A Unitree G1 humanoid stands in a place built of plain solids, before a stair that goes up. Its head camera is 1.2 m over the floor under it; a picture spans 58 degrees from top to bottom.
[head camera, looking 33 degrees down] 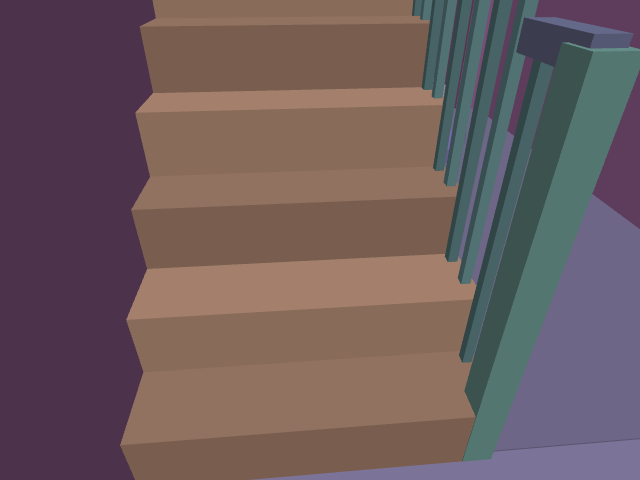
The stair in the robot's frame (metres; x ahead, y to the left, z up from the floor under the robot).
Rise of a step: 0.20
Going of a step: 0.22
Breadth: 0.97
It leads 5 degrees to the left of straight ahead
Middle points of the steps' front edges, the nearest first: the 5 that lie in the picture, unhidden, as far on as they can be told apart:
0.65 0.01 0.21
0.87 0.02 0.41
1.10 0.04 0.62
1.32 0.06 0.82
1.54 0.08 1.02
